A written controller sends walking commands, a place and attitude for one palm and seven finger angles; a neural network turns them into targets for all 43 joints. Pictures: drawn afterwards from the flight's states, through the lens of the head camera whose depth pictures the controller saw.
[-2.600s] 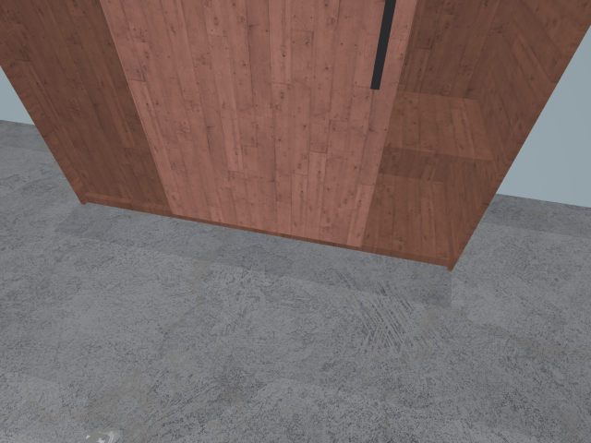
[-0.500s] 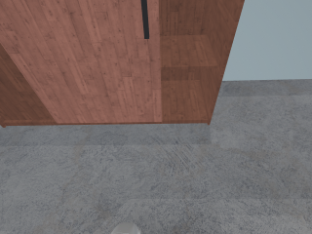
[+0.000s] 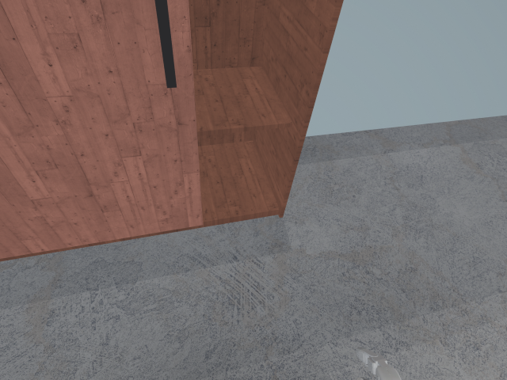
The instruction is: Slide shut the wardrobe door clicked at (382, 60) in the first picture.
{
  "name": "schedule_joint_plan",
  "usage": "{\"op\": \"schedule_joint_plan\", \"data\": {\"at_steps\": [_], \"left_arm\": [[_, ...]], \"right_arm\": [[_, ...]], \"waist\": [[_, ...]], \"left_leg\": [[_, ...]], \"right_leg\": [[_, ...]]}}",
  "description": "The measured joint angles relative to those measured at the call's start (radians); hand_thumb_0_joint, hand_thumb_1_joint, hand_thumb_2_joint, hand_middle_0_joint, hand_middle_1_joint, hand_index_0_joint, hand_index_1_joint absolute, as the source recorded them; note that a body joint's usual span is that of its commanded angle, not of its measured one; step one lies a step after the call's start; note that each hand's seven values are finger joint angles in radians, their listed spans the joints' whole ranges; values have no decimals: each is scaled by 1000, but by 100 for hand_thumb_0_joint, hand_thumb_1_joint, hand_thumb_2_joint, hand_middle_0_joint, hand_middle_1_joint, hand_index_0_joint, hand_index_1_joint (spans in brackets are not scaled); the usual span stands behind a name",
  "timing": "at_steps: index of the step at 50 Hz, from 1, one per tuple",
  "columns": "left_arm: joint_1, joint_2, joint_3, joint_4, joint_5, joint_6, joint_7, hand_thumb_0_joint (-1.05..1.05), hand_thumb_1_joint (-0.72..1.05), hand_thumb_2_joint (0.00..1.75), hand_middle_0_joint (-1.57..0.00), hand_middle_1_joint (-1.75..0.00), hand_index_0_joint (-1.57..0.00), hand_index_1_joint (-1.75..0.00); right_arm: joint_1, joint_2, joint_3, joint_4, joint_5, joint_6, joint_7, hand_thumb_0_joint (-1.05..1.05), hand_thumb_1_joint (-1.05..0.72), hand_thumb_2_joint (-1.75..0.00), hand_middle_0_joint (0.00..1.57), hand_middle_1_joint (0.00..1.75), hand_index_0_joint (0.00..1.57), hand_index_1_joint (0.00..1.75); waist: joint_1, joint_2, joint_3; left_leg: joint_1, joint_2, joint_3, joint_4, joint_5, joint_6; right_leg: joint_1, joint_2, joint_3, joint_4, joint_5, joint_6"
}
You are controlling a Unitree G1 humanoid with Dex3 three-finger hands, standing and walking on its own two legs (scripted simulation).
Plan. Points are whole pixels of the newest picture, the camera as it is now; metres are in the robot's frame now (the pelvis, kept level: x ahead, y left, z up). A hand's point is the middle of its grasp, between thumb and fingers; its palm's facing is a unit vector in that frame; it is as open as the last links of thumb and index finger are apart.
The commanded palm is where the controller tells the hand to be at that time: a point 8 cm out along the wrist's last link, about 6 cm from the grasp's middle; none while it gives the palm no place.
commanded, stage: walk to a spot facing it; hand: left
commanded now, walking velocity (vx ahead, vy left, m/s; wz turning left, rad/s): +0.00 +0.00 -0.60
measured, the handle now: (165, 38) +0.77 +0.32 +0.14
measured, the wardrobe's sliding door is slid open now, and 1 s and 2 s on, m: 0.38 0.38 0.38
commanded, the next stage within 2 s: none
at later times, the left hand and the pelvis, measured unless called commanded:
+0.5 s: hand (201, 306) +0.27 +0.13 -0.16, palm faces -0.35 -0.91 -0.22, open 7.4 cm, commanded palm none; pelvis +0.08 +0.00 -0.01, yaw -18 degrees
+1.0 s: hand (171, 307) +0.27 +0.19 -0.17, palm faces -0.47 -0.86 -0.20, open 7.4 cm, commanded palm none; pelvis +0.10 +0.04 +0.01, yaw -35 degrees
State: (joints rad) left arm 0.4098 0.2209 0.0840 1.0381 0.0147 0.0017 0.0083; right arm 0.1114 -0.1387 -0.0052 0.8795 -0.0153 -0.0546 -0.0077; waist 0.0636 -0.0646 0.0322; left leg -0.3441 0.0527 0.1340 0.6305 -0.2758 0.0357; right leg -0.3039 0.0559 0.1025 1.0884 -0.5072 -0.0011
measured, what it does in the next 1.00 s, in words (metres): walks ahead, turning right: right foot, then left foot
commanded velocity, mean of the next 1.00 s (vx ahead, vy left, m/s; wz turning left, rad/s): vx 0.00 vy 0.00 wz -0.60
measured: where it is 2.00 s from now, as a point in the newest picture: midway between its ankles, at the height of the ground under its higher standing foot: outside the picture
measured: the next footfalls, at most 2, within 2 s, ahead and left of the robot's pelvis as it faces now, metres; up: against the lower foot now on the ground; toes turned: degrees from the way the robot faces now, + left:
right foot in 0.48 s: +0.12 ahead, -0.11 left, +0.00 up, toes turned -24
left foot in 0.92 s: +0.19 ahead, +0.11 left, +0.00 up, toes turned -29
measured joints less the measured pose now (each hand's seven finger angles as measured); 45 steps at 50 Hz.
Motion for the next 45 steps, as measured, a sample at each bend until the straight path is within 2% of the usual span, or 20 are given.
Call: {"op": "schedule_joint_plan", "data": {"at_steps": [2, 4, 8, 11, 15, 19, 23, 24, 25, 28, 31, 34, 38, 43, 45], "left_arm": [[-43, 22, 11, -21, 7, 12, -10, 1, 90, 90, -20, -30, -19, -30], [-89, 38, 19, -52, 9, 21, -17, 1, 91, 90, -20, -30, -19, -30], [-163, 47, 27, -106, 10, 38, -23, 1, 91, 90, -20, -30, -19, -30], [-210, 43, 27, -127, 13, 54, -26, 1, 91, 90, -20, -30, -19, -30], [-261, 25, 18, -138, 14, 69, -29, 1, 91, 90, -20, -30, -19, -30], [-300, 0, 2, -145, 12, 74, -32, 1, 91, 90, -20, -30, -19, -30], [-322, -23, -16, -159, 10, 60, -32, 1, 91, 90, -20, -30, -19, -30], [-324, -25, -21, -165, 11, 47, -32, 1, 91, 90, -20, -30, -19, -30], [-329, -31, -24, -168, 11, 32, -28, 1, 91, 90, -20, -30, -19, -30], [-323, -39, -36, -172, -5, 14, -9, 1, 90, 90, -20, -30, -20, -30], [-295, -42, -36, -162, -7, 26, 4, 1, 90, 90, -20, -30, -20, -30], [-268, -40, -34, -145, -3, 36, 5, 1, 90, 90, -21, -30, -20, -30], [-239, -34, -29, -136, 2, 39, -2, 1, 90, 90, -21, -30, -20, -30], [-210, -14, -16, -136, 7, 47, -6, 1, 90, 90, -21, -30, -20, -30], [-199, -2, -9, -135, 4, 54, -6, 1, 90, 90, -21, -30, -20, -30]], "right_arm": [[34, 8, 4, 11, -1, 2, -8, 1, -91, -89, 20, 30, 20, 30], [67, 9, 2, 33, -2, 4, -16, 1, -91, -89, 20, 30, 20, 30], [125, -16, -19, 71, 2, 15, -30, 0, -93, -89, 20, 30, 20, 30], [164, -39, -30, 93, 0, 25, -31, 0, -93, -89, 20, 30, 20, 30], [208, -54, -38, 114, -5, 35, -29, 0, -92, -90, 20, 30, 20, 30], [236, -57, -42, 125, -11, 47, -21, 1, -92, -90, 20, 30, 20, 30], [254, -56, -46, 128, -11, 58, -11, 1, -91, -90, 20, 30, 20, 30], [263, -54, -46, 126, -8, 61, -7, 1, -91, -90, 20, 30, 20, 30], [257, -55, -46, 126, -3, 71, -3, 1, -91, -90, 20, 30, 20, 30], [216, -54, -43, 116, 4, 103, -8, 1, -91, -89, 20, 30, 20, 30], [165, -50, -45, 92, 1, 116, -10, 1, -91, -89, 20, 30, 20, 30], [113, -49, -47, 57, -3, 113, -11, 1, -91, -89, 20, 30, 20, 30], [51, -56, -50, 19, -3, 104, -12, 1, -91, -90, 20, 30, 20, 30], [1, -63, -47, -10, 5, 91, -17, 1, -91, -90, 20, 30, 20, 30], [-3, -62, -43, -20, 9, 81, -21, 1, -91, -90, 20, 30, 20, 30]], "waist": [[-10, -4, 0], [-18, -3, 6], [-39, 8, 15], [-58, 15, 24], [-84, 26, 40], [-112, 40, 58], [-129, 61, 68], [-130, 66, 67], [-127, 79, 75], [-124, 86, 93], [-111, 82, 77], [-101, 76, 54], [-74, 69, 38], [-34, 47, 30], [-26, 35, 23]], "left_leg": [[47, 8, 26, -44, -2, -4], [88, 11, 49, -89, 5, 3], [148, 11, 104, -146, 3, 18], [179, 9, 146, -160, -13, 22], [208, 15, 196, -152, -45, 18], [217, 35, 244, -108, -93, 3], [207, 78, 291, -18, -160, -28], [183, 100, 292, 46, -182, -38], [139, 119, 255, 154, -202, -56], [-8, 86, 63, 478, -269, -88], [-95, 72, -35, 560, -199, -103], [-135, 68, -85, 504, -144, -112], [-131, 51, -115, 381, -121, -115], [-43, 2, -116, 154, -140, -103], [21, -17, -105, 15, -86, -94]], "right_leg": [[-95, -31, -73, 112, 48, 15], [-168, -58, -115, 147, 99, 27], [-264, -97, -135, 121, 181, 46], [-293, -119, -136, 72, 233, 56], [-272, -137, -149, -47, 252, 59], [-201, -137, -177, -204, 209, 45], [-99, -108, -205, -361, 177, 13], [-65, -97, -211, -417, 212, -16], [-70, -80, -210, -409, 206, -43], [-58, -55, -195, -401, 193, -67], [-22, -32, -166, -475, 232, -63], [-8, -19, -133, -534, 268, -64], [-14, -7, -86, -566, 295, -54], [-43, 5, -27, -557, 305, -28], [-62, 13, -6, -535, 300, -12]]}}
